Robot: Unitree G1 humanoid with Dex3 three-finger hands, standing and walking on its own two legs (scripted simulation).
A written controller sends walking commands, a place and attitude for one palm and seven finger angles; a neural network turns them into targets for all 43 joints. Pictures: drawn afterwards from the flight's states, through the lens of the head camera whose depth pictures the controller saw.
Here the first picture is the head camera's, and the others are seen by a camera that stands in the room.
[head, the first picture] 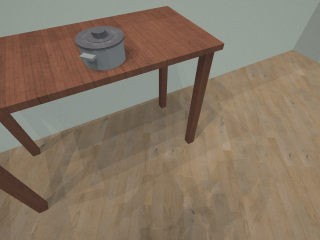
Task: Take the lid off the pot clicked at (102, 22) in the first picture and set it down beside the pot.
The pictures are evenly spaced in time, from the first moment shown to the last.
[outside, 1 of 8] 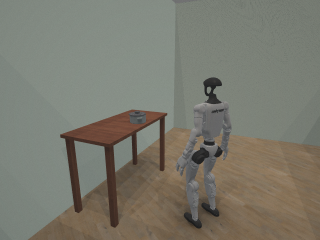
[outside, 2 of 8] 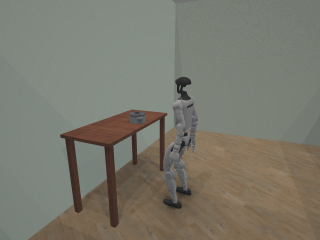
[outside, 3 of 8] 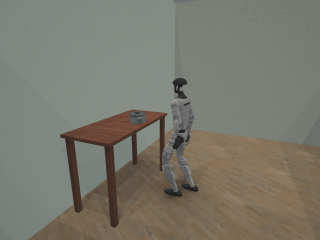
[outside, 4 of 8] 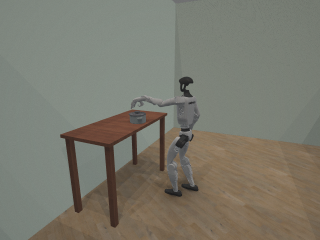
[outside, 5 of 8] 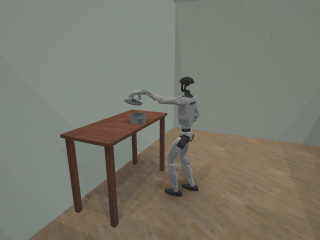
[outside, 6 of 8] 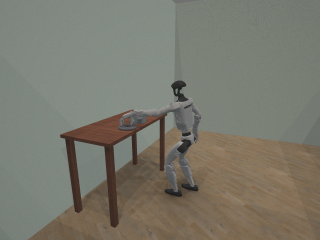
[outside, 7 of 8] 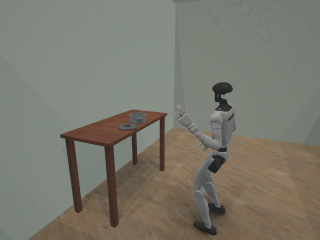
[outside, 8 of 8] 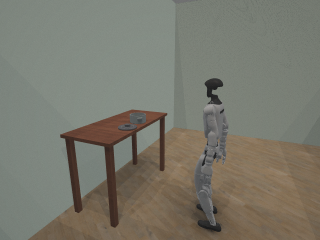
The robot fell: no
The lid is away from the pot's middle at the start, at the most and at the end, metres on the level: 0.01 0.26 0.24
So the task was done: yes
